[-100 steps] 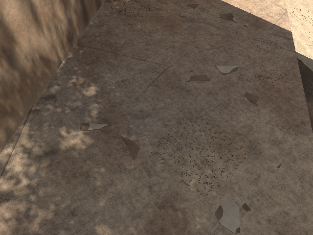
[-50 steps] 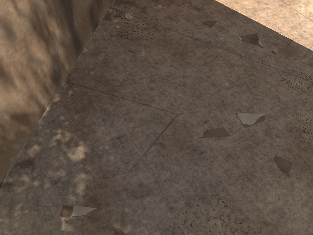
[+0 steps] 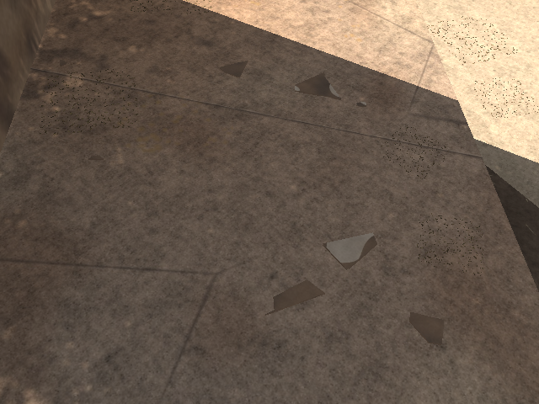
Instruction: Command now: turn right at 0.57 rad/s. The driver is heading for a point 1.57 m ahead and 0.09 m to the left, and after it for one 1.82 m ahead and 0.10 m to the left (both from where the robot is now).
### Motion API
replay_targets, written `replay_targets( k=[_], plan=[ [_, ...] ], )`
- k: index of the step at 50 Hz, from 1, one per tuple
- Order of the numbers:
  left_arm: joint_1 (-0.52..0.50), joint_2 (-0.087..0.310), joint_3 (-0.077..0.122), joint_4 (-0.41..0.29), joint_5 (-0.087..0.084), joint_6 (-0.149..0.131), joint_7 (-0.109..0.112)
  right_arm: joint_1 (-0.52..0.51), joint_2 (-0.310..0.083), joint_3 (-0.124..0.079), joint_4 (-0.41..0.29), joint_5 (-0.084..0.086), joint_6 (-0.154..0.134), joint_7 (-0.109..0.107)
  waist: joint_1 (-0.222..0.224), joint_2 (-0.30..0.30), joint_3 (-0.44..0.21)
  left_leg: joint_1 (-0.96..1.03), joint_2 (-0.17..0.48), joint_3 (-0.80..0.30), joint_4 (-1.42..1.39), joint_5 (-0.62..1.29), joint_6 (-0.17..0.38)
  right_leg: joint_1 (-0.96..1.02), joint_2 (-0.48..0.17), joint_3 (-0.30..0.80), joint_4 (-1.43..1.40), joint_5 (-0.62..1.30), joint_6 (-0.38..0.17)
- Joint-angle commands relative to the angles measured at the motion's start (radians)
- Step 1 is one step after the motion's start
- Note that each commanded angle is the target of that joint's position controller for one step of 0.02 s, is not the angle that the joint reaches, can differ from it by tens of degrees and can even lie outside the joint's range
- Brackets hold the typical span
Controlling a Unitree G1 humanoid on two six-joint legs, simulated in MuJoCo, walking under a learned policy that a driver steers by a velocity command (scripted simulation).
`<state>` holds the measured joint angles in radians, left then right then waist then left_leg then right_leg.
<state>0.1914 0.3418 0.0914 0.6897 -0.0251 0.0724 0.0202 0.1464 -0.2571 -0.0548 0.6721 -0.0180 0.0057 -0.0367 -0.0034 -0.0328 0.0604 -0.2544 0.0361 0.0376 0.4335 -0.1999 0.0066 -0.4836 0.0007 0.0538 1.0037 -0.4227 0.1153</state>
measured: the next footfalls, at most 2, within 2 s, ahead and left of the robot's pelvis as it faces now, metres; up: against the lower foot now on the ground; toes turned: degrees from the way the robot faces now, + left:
right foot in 0.16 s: +0.03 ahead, -0.15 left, +0.00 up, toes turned -6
left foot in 0.70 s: -0.01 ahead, +0.08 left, +0.00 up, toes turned +8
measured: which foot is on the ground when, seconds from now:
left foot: down 0.00-0.16, up 0.18-0.68, down 0.70-1.00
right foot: up 0.00-0.14, down 0.16-0.70, up 0.72-1.00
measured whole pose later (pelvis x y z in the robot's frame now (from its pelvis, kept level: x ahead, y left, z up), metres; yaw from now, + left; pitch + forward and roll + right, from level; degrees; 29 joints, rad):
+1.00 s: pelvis -0.03 +0.00 +0.01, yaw +14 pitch +1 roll -2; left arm 0.12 0.33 0.10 0.80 -0.01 0.03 0.04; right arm 0.17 -0.29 -0.04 0.70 0.00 0.01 -0.02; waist 0.00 -0.03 0.06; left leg -0.19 -0.05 -0.08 0.40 -0.21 0.07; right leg -0.46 -0.02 0.06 0.91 -0.32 0.10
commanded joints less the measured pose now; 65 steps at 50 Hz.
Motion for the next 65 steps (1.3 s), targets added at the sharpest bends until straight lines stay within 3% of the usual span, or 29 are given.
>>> replay_targets(
  k=[1,5,7,8,9,10,11,13,16,23,29,33,34,35,36,37,38,39,41,44,49,53,55,57,59,60,61,63,65],
  plan=[
    [-0.037,0.044,0.003,-0.104,0.004,-0.014,-0.014,-0.015,-0.202,-0.061,-0.054,0.006,-0.002,-0.002,-0.025,0.220,-0.151,0.166,0.247,-0.129,-0.090,0.444,0.221,0.025,-0.027,-0.051,-0.130,0.019,-0.010],
    [-0.016,0.055,0.010,-0.112,0.007,-0.005,-0.031,-0.015,-0.221,-0.068,-0.034,0.032,-0.003,0.011,-0.011,0.223,-0.143,0.141,0.265,-0.116,-0.048,0.388,0.200,0.145,-0.010,-0.090,-0.344,0.074,-0.065],
    [0.059,0.058,0.017,-0.082,0.014,-0.008,-0.033,-0.006,-0.194,-0.058,-0.013,0.052,-0.005,0.013,0.031,0.179,-0.143,0.062,0.222,-0.069,0.045,0.293,0.126,0.318,0.024,-0.104,-0.592,0.274,-0.127],
    [0.082,0.111,0.029,-0.082,0.015,-0.011,-0.024,0.050,-0.145,-0.042,0.006,0.031,-0.010,0.019,0.016,0.030,-0.165,-0.071,0.155,0.013,0.189,0.095,0.034,0.474,-0.073,0.043,-0.644,0.503,-0.169],
    [0.063,0.206,0.040,-0.112,0.023,-0.013,-0.007,0.058,-0.076,-0.013,-0.030,-0.029,-0.013,0.030,-0.020,-0.292,-0.176,-0.315,0.030,0.081,0.456,-0.450,-0.071,0.573,-0.343,0.345,-0.607,0.896,-0.313],
    [0.081,0.166,0.027,-0.114,0.061,-0.034,-0.017,-0.032,-0.145,-0.037,-0.043,-0.004,-0.010,0.014,0.071,-0.197,-0.207,-0.328,0.015,-0.044,0.611,-0.493,-0.081,0.435,-0.402,0.380,-0.646,0.790,-0.451],
    [0.036,0.124,0.011,-0.102,0.067,-0.053,-0.022,-0.038,-0.177,-0.047,-0.025,0.024,-0.001,0.008,0.047,-0.120,-0.160,-0.308,0.034,-0.071,0.665,-0.428,-0.073,0.379,-0.336,0.284,-0.669,0.659,-0.419],
    [-0.065,0.031,-0.021,-0.083,0.044,-0.072,-0.020,0.026,-0.150,-0.046,0.037,0.021,0.020,0.000,0.001,-0.100,-0.124,-0.269,0.051,-0.090,0.627,-0.287,-0.078,0.342,-0.237,0.157,-0.682,0.518,-0.322],
    [-0.095,-0.016,-0.042,-0.045,0.056,-0.086,-0.010,0.085,-0.131,-0.042,0.076,0.028,0.026,0.004,-0.023,-0.114,-0.108,-0.152,0.036,-0.099,0.558,-0.166,-0.102,0.295,-0.195,0.052,-0.697,0.542,-0.307],
    [-0.067,0.090,-0.001,0.004,0.037,-0.060,0.014,0.020,-0.152,-0.037,0.033,0.039,0.031,0.003,0.042,-0.075,-0.053,-0.215,0.039,-0.070,0.430,-0.282,-0.099,0.398,-0.308,0.138,-0.696,0.460,-0.377],
    [-0.115,0.093,0.012,0.012,0.035,-0.049,0.016,0.042,-0.123,-0.031,0.022,0.040,0.039,0.020,0.019,-0.066,-0.099,-0.150,0.033,-0.019,0.378,-0.287,-0.075,0.421,-0.326,0.059,-0.661,0.652,-0.380],
    [-0.145,0.110,0.022,0.021,0.010,-0.037,0.018,0.100,-0.123,-0.036,0.029,0.042,0.044,0.047,-0.032,-0.084,-0.134,0.003,-0.008,0.044,0.118,-0.101,-0.014,0.395,-0.299,-0.035,-0.566,0.628,-0.308],
    [-0.111,0.098,0.022,0.040,0.001,-0.036,0.017,0.124,-0.147,-0.045,0.033,0.035,0.043,0.046,-0.041,-0.051,-0.132,0.083,-0.019,0.018,-0.001,0.034,0.023,0.339,-0.260,-0.082,-0.496,0.501,-0.243],
    [-0.078,0.056,0.014,0.043,0.022,-0.040,0.011,0.142,-0.239,-0.071,0.026,0.033,0.041,0.033,-0.018,0.148,-0.130,0.220,0.116,-0.202,-0.080,0.312,0.092,0.155,-0.168,-0.185,-0.286,0.252,-0.139],
    [-0.166,0.020,-0.001,-0.020,0.059,-0.046,0.013,0.144,-0.336,-0.087,-0.002,0.017,0.029,0.028,-0.034,0.350,-0.099,0.273,0.354,-0.549,-0.090,0.609,0.295,-0.129,0.010,-0.182,-0.061,-0.229,-0.048],
    [-0.220,0.049,0.009,-0.032,0.047,-0.051,0.017,0.158,-0.301,-0.078,-0.011,-0.014,0.004,0.036,-0.083,0.216,-0.160,0.238,0.375,-0.564,-0.114,0.545,0.382,-0.145,0.014,-0.023,0.122,-0.293,-0.048],
    [-0.196,0.073,0.019,-0.020,0.024,-0.049,0.015,0.100,-0.275,-0.069,-0.013,-0.009,-0.015,0.037,-0.041,0.164,-0.128,0.219,0.316,-0.464,-0.119,0.463,0.333,-0.162,-0.012,0.012,0.167,-0.202,-0.061],
    [-0.160,0.083,0.026,0.004,0.020,-0.048,0.018,0.037,-0.253,-0.067,-0.020,0.012,-0.022,0.032,-0.008,0.124,-0.101,0.207,0.249,-0.392,-0.112,0.379,0.268,-0.172,-0.028,0.018,0.150,-0.105,-0.065],
    [-0.134,0.093,0.033,0.026,0.033,-0.048,0.025,-0.002,-0.208,-0.047,-0.032,0.034,-0.019,0.019,0.009,0.127,-0.099,0.188,0.197,-0.342,-0.108,0.414,0.222,-0.144,-0.026,0.021,0.135,0.008,-0.049],
    [-0.096,0.071,0.027,0.041,0.020,-0.054,0.021,0.020,-0.192,-0.038,-0.039,0.023,-0.013,0.011,0.008,0.131,-0.137,0.219,0.171,-0.304,-0.104,0.454,0.225,-0.104,-0.011,0.010,0.096,0.085,-0.026],
    [-0.123,0.052,0.014,0.040,0.019,-0.059,0.018,0.027,-0.197,-0.032,-0.022,0.013,-0.003,0.007,-0.023,0.168,-0.103,0.200,0.153,-0.308,-0.109,0.333,0.215,-0.034,-0.031,0.007,-0.129,0.114,-0.007],
    [-0.091,0.035,-0.002,0.066,0.018,-0.067,0.004,-0.011,-0.135,-0.001,0.009,-0.006,-0.006,0.020,-0.030,0.176,-0.093,0.103,0.142,-0.270,-0.119,0.243,0.210,0.151,-0.062,-0.017,-0.313,0.120,-0.017],
    [-0.081,0.044,-0.004,0.070,0.014,-0.072,0.000,-0.023,-0.144,0.001,0.032,-0.007,-0.008,0.027,-0.022,0.170,-0.075,0.081,0.145,-0.272,-0.105,0.233,0.204,0.210,-0.052,-0.032,-0.402,0.134,-0.033],
    [-0.067,0.065,-0.003,0.067,0.020,-0.081,-0.003,-0.019,-0.168,-0.006,0.054,0.010,-0.009,0.026,0.006,0.130,-0.056,0.081,0.123,-0.257,-0.066,0.230,0.162,0.269,-0.040,-0.039,-0.587,0.313,-0.063],
    [-0.059,0.149,0.008,0.054,0.023,-0.083,0.003,0.041,-0.176,-0.012,0.057,-0.012,-0.019,0.019,-0.041,0.014,-0.112,0.077,0.035,-0.196,-0.004,0.034,0.091,0.333,-0.106,0.059,-0.534,0.604,-0.115],
    [-0.050,0.153,0.014,0.072,0.002,-0.078,0.000,0.031,-0.160,-0.011,0.047,-0.016,-0.021,0.016,-0.053,-0.062,-0.122,0.058,-0.038,-0.119,0.011,-0.126,0.063,0.308,-0.099,0.084,-0.521,0.456,-0.170],
    [-0.028,0.123,0.012,0.076,-0.012,-0.076,-0.004,-0.010,-0.152,-0.010,0.036,-0.010,-0.021,0.013,-0.029,-0.063,-0.108,0.043,-0.069,-0.075,0.054,-0.276,0.053,0.263,-0.089,0.110,-0.541,0.187,-0.207],
    [0.003,0.092,0.004,0.077,-0.006,-0.090,-0.006,-0.034,-0.130,-0.013,0.020,0.017,-0.026,0.012,-0.020,-0.073,-0.011,-0.017,-0.053,-0.092,0.089,-0.424,0.072,0.139,-0.115,0.229,-0.621,-0.224,-0.254],
    [-0.032,0.089,0.001,0.051,-0.010,-0.114,-0.008,0.015,-0.124,-0.017,0.014,0.028,-0.052,0.018,-0.060,-0.105,0.034,0.059,-0.018,-0.133,0.054,-0.404,0.097,0.019,-0.119,0.292,-0.637,-0.278,-0.262]
  ],
)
